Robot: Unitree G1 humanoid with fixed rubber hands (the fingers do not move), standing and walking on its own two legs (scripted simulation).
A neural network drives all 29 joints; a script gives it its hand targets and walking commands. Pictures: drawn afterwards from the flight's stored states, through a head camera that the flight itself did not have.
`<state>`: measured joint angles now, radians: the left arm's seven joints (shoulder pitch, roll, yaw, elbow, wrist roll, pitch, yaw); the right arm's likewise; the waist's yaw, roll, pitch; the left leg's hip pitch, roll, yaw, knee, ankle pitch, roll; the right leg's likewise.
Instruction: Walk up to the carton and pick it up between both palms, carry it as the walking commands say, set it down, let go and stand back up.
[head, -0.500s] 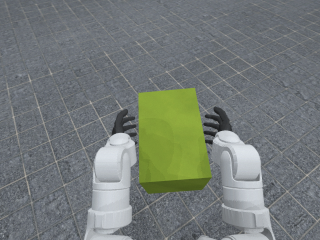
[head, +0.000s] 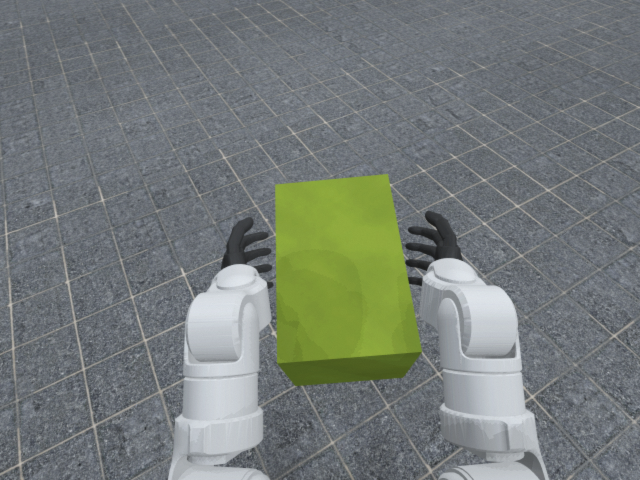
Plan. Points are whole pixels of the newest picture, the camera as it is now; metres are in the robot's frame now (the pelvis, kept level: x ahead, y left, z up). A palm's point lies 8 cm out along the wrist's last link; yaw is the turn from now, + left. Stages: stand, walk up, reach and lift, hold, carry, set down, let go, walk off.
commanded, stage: carry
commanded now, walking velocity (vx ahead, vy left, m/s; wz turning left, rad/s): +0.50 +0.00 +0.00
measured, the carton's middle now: (340, 283) +0.38 +0.00 +0.01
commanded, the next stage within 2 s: none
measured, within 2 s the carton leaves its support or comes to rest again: neither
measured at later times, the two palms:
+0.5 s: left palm (278, 124) +0.63 +0.10 +0.10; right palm (420, 123) +0.63 -0.13 +0.10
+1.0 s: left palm (291, 36) +0.95 +0.10 +0.11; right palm (399, 36) +0.95 -0.13 +0.11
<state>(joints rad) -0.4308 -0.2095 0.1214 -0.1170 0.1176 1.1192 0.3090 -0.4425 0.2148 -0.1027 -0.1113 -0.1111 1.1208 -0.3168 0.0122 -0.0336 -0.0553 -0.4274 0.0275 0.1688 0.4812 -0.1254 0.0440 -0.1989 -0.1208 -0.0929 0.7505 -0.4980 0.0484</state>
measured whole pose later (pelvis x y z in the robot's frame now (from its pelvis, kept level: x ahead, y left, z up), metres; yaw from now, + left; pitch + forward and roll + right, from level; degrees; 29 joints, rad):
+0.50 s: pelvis +0.31 -0.02 +0.02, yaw +2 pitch +6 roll +2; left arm -0.44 -0.21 0.12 -0.09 0.11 1.12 0.30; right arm -0.43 0.21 -0.12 -0.11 -0.09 1.13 -0.32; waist 0.02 0.00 -0.02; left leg -0.51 0.04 0.07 0.85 -0.34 -0.02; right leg -0.25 -0.08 -0.19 0.36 -0.21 -0.02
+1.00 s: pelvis +0.62 +0.00 +0.00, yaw -1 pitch +5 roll +0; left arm -0.45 -0.22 0.11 -0.12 0.13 1.11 0.32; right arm -0.44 0.21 -0.12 -0.14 -0.11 1.12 -0.31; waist -0.01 0.00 -0.03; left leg -0.15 0.06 0.15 0.49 -0.40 -0.03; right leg -0.44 -0.05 -0.15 0.47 -0.03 -0.02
